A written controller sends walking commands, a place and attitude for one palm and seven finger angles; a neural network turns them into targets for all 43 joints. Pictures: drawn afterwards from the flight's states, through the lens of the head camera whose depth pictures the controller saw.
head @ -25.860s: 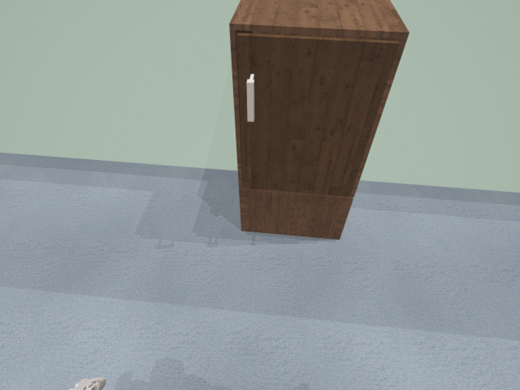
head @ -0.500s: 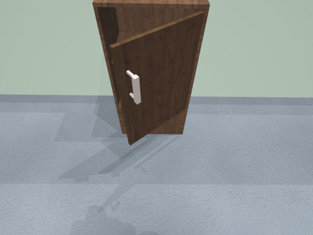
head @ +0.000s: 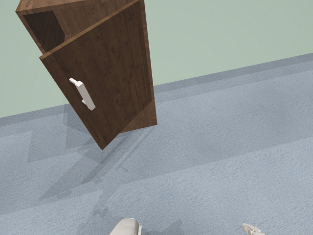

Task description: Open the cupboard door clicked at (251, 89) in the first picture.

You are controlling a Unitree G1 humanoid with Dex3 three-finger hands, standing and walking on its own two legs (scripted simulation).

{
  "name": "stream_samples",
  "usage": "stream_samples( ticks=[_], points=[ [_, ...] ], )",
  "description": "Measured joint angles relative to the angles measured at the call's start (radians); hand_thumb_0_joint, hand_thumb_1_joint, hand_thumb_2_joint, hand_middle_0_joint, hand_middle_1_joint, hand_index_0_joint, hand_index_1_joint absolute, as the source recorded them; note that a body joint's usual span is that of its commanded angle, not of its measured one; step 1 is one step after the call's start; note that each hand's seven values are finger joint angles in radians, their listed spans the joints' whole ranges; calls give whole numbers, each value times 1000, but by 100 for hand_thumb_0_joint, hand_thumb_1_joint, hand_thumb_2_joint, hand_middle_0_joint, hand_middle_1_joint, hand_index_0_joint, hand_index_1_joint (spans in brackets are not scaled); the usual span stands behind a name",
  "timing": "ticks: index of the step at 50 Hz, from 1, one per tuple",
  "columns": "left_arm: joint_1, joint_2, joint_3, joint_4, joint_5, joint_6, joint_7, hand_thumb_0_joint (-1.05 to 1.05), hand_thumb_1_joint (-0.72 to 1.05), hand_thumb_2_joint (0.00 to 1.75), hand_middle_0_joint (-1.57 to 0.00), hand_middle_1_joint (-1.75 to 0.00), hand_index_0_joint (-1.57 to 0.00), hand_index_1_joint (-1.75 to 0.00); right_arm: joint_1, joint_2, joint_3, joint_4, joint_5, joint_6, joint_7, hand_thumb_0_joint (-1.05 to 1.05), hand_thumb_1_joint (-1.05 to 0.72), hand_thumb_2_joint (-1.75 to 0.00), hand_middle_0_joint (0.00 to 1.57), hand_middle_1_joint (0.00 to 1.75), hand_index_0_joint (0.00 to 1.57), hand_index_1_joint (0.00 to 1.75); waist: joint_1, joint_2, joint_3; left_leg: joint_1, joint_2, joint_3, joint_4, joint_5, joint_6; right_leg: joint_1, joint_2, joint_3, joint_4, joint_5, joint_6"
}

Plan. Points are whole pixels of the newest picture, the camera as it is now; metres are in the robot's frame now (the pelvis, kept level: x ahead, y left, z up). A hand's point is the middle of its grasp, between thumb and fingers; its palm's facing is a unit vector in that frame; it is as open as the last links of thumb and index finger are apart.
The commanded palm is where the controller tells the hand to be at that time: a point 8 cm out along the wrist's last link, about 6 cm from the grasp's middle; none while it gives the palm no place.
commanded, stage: walk to a spot facing it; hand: left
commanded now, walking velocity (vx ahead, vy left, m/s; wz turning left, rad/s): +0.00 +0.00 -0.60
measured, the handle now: (82, 94) +0.55 +0.33 -0.03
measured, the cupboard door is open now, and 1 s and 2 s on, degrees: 40 40 40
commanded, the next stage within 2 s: none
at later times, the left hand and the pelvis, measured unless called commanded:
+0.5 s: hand (81, 228) +0.14 +0.26 -0.18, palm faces -0.20 -0.95 -0.23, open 7.4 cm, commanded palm none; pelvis +0.03 +0.05 +0.00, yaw -17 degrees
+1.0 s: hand (131, 200) +0.23 +0.11 -0.17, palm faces -0.56 -0.80 -0.22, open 7.4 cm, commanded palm none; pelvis +0.04 +0.01 -0.01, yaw -35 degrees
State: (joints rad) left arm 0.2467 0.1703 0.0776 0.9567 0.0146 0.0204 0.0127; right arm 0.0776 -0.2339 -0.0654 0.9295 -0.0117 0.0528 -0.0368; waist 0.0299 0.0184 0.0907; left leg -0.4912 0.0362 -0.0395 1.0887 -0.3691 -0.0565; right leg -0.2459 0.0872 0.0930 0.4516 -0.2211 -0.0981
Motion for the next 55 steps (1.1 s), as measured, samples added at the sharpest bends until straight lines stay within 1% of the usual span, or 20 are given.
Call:
stream_samples(
  ticks=[6,9,13,16,17,18,20,23,25,27,30,34,36,37,39,41,43,49,53,55],
  points=[
    [26,-5,-2,-17,5,3,-4,1,90,90,-21,-30,-20,-30,-35,7,6,-22,3,3,-1,1,-91,-90,20,29,20,30,18,-9,-6,-4,-12,-19,-53,-9,-5,9,28,54,-9,5,2],
    [36,2,-2,-22,9,5,-5,1,90,90,-21,-30,-20,-30,-43,17,9,-35,6,1,2,1,-91,-90,20,29,20,30,26,-21,-7,11,-27,-18,-116,-25,-2,4,38,85,-3,3,8],
    [44,20,5,-24,11,12,-4,1,90,90,-21,-30,-20,-30,-39,34,17,-53,14,-11,3,1,-91,-90,20,29,20,30,32,-42,-10,65,-51,-15,-264,-40,9,-7,50,127,15,-7,25],
    [50,39,12,-24,6,21,-2,1,90,90,-21,-30,-20,-30,-17,43,27,-66,19,-30,2,1,-91,-90,20,30,20,30,22,-51,-24,155,-56,-16,-475,43,22,-32,67,153,62,-34,45],
    [57,41,13,-28,2,24,-4,1,90,90,-21,-30,-20,-30,1,36,32,-76,17,-41,1,1,-91,-90,20,30,20,30,14,-31,-40,190,-34,-32,-558,82,45,-56,86,141,103,-64,53],
    [45,53,15,-22,-1,26,-6,1,90,90,-21,-30,-20,-30,11,40,32,-75,13,-48,-2,1,-91,-90,20,30,20,30,9,-41,-37,188,-37,-25,-552,86,57,-88,74,117,182,-149,69],
    [22,78,23,-22,4,32,-13,1,90,90,-20,-30,-20,-29,35,53,45,-71,0,-46,-6,1,-91,-90,20,30,21,30,15,-66,-22,205,-35,10,-538,69,63,-161,37,50,385,-263,103],
    [-4,101,32,-34,11,33,-26,1,91,90,-20,-30,-20,-29,85,58,59,-68,-12,-44,-10,1,-91,-90,20,30,21,30,11,-64,-14,245,-5,43,-578,75,58,-251,-13,-31,615,-262,137],
    [-20,107,33,-48,8,36,-35,1,91,90,-20,-30,-19,-29,113,54,61,-61,-15,-42,-11,1,-91,-90,20,30,21,30,7,-53,-8,267,15,66,-603,82,56,-279,-49,-60,664,-234,148],
    [-34,109,30,-58,6,39,-41,1,91,90,-20,-30,-19,-29,136,47,59,-52,-16,-42,-9,1,-91,-90,20,30,21,30,2,-41,-4,285,34,95,-615,81,52,-278,-82,-81,627,-212,154],
    [-57,106,22,-64,5,44,-48,1,91,90,-20,-30,-19,-29,163,33,50,-40,-17,-41,-4,1,-91,-90,20,30,21,30,-14,-27,3,301,57,145,-607,62,43,-242,-116,-110,490,-188,150],
    [-93,97,9,-68,5,41,-52,1,91,90,-20,-30,-19,-29,198,9,36,-28,-17,-40,3,1,-91,-90,20,30,21,30,-47,-7,9,301,86,202,-546,12,21,-152,-117,-149,288,-163,125],
    [-103,94,1,-80,6,25,-53,1,91,90,-20,-30,-19,-29,225,-5,29,-23,-11,-37,8,1,-91,-90,20,30,21,30,-56,-1,1,276,100,221,-467,-32,5,-83,-111,-159,155,-55,96],
    [-114,85,-1,-81,8,13,-47,1,91,90,-20,-30,-19,-29,222,-16,23,-14,-5,-28,10,1,-91,-90,20,30,21,30,-56,12,6,241,106,206,-373,-88,1,-93,-98,-153,168,-57,80],
    [-128,67,-12,-84,3,-1,-32,1,91,90,-20,-30,-19,-29,204,-32,16,2,1,-4,6,1,-91,-90,20,30,21,30,-63,27,23,159,77,135,-157,-173,2,-98,-85,-140,194,-86,64],
    [-128,54,-16,-91,2,1,-19,1,91,90,-20,-30,-20,-29,189,-33,12,11,4,8,5,1,-91,-90,20,30,20,30,-62,22,26,91,54,102,-20,-158,0,-82,-77,-122,166,-82,59],
    [-122,47,-18,-91,2,6,-11,1,91,90,-20,-30,-20,-29,172,-25,11,8,4,11,9,1,-91,-90,20,29,20,30,-58,7,22,46,43,87,22,-111,-6,-65,-69,-100,125,-57,60],
    [-83,32,-25,-74,7,12,-13,1,90,90,-20,-30,-20,-29,122,7,11,-24,4,-1,15,1,-91,-90,20,29,20,30,-47,-24,0,24,22,50,-106,-43,-15,-41,-40,-35,62,-18,57],
    [-60,30,-21,-64,10,20,-19,1,90,90,-21,-30,-20,-30,97,29,17,-42,9,-15,14,1,-91,-90,20,29,20,30,-32,-38,-13,77,-2,45,-271,-42,-6,-51,-22,5,71,-21,69],
    [-48,33,-15,-59,7,25,-19,1,90,90,-21,-30,-20,-30,94,38,22,-50,11,-28,12,1,-91,-90,20,29,20,30,-28,-45,-21,130,-16,47,-395,5,1,-64,-12,23,93,-32,81]
  ],
)
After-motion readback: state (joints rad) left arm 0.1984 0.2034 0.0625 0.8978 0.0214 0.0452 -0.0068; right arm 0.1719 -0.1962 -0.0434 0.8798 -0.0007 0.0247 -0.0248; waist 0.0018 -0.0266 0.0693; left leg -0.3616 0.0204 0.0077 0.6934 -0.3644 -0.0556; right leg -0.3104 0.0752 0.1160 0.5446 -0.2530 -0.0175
